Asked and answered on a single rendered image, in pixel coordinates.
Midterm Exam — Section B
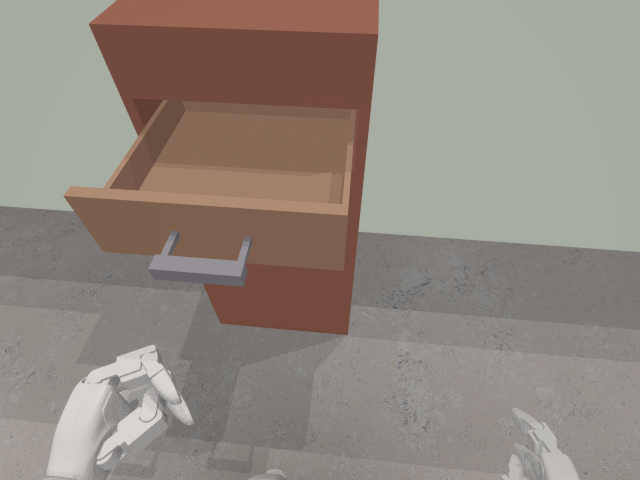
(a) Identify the robot right hand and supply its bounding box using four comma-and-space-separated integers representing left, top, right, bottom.
502, 408, 580, 480

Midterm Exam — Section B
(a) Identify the drawer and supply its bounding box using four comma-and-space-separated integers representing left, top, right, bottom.
64, 100, 356, 271

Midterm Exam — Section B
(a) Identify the left robot shin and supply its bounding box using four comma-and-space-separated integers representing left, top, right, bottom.
266, 470, 286, 478

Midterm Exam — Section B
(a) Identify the handle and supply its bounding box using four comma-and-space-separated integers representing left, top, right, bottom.
148, 231, 253, 287

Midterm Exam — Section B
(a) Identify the robot left hand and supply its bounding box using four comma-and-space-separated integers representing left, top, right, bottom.
46, 345, 195, 480

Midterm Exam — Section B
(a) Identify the cabinet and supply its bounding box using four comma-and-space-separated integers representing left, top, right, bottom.
89, 0, 379, 335

